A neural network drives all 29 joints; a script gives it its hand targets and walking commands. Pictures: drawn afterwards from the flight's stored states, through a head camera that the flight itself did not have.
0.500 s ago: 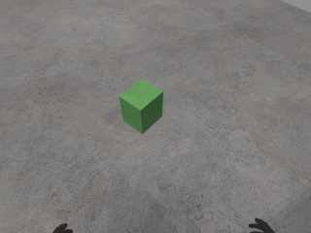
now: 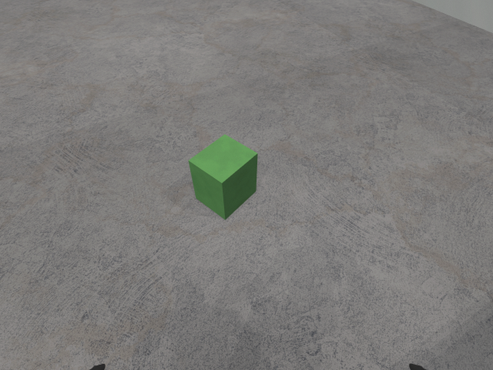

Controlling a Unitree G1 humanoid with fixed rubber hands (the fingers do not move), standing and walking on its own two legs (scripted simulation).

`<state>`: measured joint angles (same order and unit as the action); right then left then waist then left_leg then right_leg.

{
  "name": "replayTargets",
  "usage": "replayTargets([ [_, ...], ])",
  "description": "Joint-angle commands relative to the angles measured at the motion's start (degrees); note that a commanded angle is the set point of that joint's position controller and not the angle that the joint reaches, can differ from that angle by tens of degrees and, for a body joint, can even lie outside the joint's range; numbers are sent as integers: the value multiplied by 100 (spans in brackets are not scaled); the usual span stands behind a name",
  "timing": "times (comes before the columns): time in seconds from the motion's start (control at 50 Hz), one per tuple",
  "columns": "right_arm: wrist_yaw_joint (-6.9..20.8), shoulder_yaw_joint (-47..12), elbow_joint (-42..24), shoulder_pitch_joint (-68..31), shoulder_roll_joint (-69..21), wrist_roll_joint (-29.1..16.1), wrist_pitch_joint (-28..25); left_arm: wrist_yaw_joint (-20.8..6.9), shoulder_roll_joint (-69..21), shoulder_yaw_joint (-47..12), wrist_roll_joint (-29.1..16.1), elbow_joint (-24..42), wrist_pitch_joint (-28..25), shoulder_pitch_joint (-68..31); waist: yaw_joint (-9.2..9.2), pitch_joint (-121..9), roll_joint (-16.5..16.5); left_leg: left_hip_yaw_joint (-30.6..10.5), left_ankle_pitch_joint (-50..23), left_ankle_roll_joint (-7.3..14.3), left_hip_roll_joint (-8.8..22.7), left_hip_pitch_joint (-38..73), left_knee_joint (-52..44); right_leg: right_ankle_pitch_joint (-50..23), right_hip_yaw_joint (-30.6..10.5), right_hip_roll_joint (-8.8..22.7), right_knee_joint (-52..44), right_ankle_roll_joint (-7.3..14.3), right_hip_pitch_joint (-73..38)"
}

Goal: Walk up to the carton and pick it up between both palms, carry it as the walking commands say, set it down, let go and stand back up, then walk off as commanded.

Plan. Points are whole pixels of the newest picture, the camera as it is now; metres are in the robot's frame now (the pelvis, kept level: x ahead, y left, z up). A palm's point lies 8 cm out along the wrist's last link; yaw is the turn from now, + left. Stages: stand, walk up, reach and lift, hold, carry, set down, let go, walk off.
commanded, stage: stand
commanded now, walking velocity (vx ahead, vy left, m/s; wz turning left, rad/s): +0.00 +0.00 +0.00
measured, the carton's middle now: (225, 177) +1.06 +0.13 -0.64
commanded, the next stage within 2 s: walk up in 1.02 s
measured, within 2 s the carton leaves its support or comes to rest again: neither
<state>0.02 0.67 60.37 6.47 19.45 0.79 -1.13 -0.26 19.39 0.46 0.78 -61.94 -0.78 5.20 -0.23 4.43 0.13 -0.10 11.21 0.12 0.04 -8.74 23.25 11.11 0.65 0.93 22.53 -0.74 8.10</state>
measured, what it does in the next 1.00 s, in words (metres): stands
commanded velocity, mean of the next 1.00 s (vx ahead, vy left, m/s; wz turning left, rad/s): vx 0.00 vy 0.00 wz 0.00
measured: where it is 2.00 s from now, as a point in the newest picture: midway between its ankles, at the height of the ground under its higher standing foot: (233, 369)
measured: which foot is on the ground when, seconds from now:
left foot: down 0.00-1.00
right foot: down 0.00-1.00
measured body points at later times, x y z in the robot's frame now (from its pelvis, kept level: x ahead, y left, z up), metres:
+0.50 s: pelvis +0.01 +0.00 +0.00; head +0.02 +0.01 +0.45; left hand +0.09 +0.30 -0.13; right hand +0.09 -0.30 -0.12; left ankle +0.02 +0.12 -0.74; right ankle +0.02 -0.13 -0.74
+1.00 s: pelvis +0.02 +0.01 +0.00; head +0.03 +0.01 +0.45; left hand +0.10 +0.31 -0.13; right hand +0.10 -0.29 -0.12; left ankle +0.02 +0.12 -0.74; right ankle +0.02 -0.13 -0.74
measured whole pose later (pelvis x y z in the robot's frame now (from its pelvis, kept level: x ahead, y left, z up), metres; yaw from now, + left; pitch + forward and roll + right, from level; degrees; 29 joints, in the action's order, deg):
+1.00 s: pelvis +0.02 +0.01 +0.00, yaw +0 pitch -3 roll +0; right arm -0.2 0.6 62.3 5.9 19.9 0.6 -0.9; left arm 0.0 19.8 0.7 0.7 -63.5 -0.4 5.6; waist -0.2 3.9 0.3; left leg 0.2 10.7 0.7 -0.7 -6.6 19.9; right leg 10.5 0.4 1.6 19.1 -1.5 5.9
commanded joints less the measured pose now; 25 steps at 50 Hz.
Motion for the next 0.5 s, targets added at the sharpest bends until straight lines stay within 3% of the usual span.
replayTargets([
  [0.0, -58, 237, -294, -291, 1140, -8, -116, 55, 1110, 209, -9, 296, -112, -244, -14, -505, -5, -589, -206, 140, 639, -56, -581, -295, -524, 572, -468, 192, -173],
  [0.48, -68, 232, -147, -314, 1209, -15, -92, 64, 1125, 211, -7, 171, -92, -194, 2, -521, -21, -558, -478, 138, 675, 87, -690, -495, -492, 604, -555, 174, -228],
])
